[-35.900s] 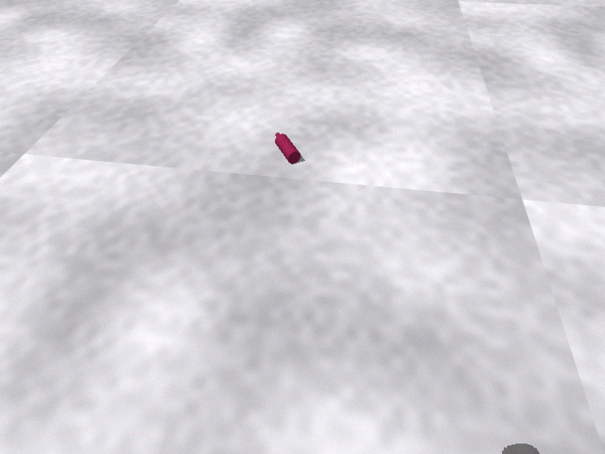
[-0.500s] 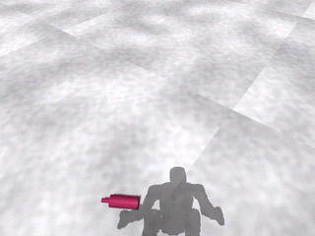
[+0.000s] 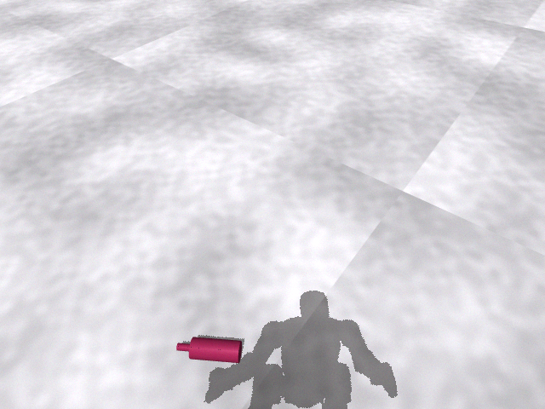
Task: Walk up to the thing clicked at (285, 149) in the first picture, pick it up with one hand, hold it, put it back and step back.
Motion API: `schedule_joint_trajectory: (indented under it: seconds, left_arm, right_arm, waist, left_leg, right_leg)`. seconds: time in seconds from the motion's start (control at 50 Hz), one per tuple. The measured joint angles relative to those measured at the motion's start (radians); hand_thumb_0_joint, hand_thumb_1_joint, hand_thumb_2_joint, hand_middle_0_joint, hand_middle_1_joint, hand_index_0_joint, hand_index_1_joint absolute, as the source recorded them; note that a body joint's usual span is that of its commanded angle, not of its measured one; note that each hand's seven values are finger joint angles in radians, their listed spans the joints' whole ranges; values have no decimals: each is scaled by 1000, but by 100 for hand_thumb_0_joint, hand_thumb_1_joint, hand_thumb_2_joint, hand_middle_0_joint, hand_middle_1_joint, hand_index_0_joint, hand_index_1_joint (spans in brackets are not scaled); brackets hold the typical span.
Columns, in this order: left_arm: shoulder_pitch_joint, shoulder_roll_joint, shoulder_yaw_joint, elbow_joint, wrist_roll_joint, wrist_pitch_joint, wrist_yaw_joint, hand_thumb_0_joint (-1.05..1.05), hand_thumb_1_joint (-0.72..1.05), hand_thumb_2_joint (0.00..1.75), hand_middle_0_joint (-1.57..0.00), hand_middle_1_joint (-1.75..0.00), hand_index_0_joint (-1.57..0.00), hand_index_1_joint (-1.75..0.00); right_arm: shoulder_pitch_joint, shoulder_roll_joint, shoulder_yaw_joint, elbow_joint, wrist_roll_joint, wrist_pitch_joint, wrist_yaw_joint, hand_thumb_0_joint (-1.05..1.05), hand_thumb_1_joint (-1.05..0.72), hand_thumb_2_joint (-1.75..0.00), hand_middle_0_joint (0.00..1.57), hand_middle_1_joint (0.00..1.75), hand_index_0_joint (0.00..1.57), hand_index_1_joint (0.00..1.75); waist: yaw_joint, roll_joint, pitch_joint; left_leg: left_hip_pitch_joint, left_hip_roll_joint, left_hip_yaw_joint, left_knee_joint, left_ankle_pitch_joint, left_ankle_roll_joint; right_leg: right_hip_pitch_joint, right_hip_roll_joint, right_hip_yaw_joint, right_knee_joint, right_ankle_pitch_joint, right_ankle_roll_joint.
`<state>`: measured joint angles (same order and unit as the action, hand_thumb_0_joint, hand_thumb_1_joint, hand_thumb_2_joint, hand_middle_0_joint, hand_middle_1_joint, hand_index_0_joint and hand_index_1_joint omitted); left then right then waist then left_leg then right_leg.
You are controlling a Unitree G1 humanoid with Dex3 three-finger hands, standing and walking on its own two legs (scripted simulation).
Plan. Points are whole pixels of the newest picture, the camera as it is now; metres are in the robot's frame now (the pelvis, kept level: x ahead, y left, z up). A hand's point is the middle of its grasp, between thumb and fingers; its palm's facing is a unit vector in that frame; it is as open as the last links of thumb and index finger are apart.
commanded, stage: stand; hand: left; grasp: from above
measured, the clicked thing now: (208, 349) +0.46 +0.27 -0.74
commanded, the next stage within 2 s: step back in 1.40 s
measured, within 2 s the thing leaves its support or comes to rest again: neither
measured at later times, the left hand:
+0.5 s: hand out of the picture +0.07 +0.23 -0.16, palm faces +0.00 -0.94 -0.34, open 7.4 cm
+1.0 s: hand out of the picture +0.09 +0.23 -0.15, palm faces -0.01 -0.94 -0.34, open 7.4 cm
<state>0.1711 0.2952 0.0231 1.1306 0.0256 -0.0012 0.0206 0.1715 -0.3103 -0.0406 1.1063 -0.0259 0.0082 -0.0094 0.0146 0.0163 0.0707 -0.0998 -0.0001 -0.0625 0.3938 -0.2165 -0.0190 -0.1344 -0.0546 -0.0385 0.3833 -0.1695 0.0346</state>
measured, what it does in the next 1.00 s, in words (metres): stands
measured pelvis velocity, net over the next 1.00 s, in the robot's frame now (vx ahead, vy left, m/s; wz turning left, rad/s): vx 0.02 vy -0.01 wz -0.02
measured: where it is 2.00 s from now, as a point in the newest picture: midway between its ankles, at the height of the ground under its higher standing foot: outside the picture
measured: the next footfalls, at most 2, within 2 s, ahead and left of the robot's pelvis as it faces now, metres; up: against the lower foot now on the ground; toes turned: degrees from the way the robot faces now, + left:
none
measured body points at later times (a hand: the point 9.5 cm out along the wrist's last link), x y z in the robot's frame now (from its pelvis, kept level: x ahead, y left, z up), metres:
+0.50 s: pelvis +0.01 -0.01 +0.00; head +0.01 -0.02 +0.45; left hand +0.07 +0.28 -0.13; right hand +0.07 -0.30 -0.14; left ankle +0.00 +0.13 -0.74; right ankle +0.03 -0.14 -0.74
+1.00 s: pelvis +0.02 -0.01 +0.00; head +0.03 -0.02 +0.45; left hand +0.10 +0.28 -0.13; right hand +0.09 -0.31 -0.14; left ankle +0.00 +0.13 -0.74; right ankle +0.03 -0.14 -0.74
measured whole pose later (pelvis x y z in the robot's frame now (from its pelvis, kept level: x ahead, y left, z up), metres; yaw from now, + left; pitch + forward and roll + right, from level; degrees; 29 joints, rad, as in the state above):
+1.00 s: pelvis +0.02 -0.01 +0.00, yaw -1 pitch -3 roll +0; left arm 0.11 0.32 0.02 1.14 0.01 -0.01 0.00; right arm 0.12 -0.34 -0.02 1.12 -0.02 0.00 -0.01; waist 0.01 0.02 0.06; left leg -0.07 0.03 -0.05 0.33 -0.21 -0.04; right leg -0.13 -0.03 -0.03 0.35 -0.18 0.02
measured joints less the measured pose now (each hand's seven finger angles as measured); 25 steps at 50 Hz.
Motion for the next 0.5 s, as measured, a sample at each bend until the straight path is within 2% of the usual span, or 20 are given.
schedule_joint_trajectory:
  seconds: [0.5]
  left_arm:
    - [-48, 12, 0, 11, -10, -4, -13, 0, 91, 90, -21, -30, -20, -30]
  right_arm:
    - [-21, -13, 18, 13, 5, -8, 1, 0, -90, -90, 21, 30, 20, 29]
  waist:
    - [-6, 4, 0]
  left_leg:
    - [18, 17, 7, -43, 9, -14]
  right_leg:
    - [4, 16, 5, -21, 2, -14]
